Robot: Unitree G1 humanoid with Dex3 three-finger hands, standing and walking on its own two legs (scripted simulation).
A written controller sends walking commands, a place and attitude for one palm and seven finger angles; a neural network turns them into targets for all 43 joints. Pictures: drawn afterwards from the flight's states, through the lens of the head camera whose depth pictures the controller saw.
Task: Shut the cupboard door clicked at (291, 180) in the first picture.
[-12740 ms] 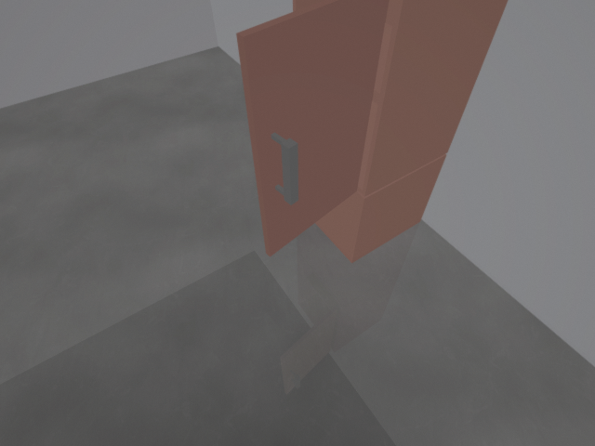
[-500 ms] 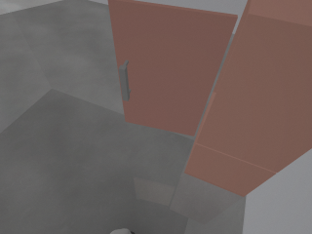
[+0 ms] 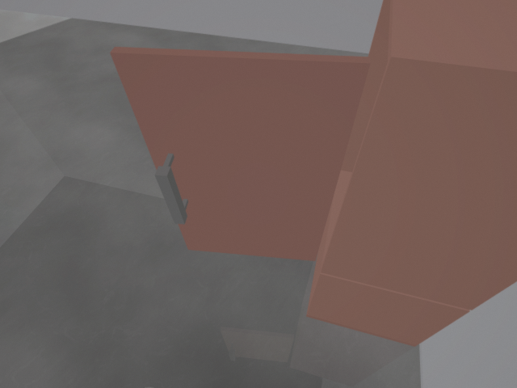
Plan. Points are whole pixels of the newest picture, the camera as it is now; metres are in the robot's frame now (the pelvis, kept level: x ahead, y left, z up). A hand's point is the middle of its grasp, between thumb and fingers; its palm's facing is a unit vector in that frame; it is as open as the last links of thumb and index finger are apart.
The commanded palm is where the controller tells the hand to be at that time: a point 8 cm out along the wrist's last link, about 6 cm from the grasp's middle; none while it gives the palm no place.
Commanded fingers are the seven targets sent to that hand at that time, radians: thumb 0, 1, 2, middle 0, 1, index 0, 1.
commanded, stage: come to a stop and stand still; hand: left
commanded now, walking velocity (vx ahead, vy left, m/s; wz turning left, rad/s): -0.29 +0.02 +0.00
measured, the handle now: (175, 190) +0.48 +0.20 -0.03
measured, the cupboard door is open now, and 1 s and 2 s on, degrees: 100 100 100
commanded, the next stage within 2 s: none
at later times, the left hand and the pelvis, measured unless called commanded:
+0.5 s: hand out of the picture +0.04 +0.20 -0.17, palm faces +0.03 -0.96 -0.29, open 7.4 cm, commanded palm none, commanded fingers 0.00 0.90 0.90 -0.20 -0.30 -0.20 -0.30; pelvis +0.00 +0.00 -0.01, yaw -1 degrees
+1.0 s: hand out of the picture -0.03 +0.23 -0.18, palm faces +0.00 -0.98 -0.20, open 7.4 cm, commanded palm none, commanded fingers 0.00 0.90 0.90 -0.20 -0.30 -0.20 -0.30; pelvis -0.06 +0.04 -0.01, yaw -1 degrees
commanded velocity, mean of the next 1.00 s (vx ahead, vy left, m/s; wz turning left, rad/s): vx -0.04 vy -0.01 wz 0.00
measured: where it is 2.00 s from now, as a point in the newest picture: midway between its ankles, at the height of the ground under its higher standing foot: outside the picture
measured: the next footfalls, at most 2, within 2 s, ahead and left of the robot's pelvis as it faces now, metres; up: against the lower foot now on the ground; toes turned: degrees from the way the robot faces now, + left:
left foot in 0.08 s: +0.07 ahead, +0.10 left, +0.00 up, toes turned +0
right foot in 1.60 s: -0.12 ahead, -0.02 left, +0.00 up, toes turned -9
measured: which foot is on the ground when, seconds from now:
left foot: up 0.00-0.06, down 0.08-1.00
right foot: down 0.00-1.00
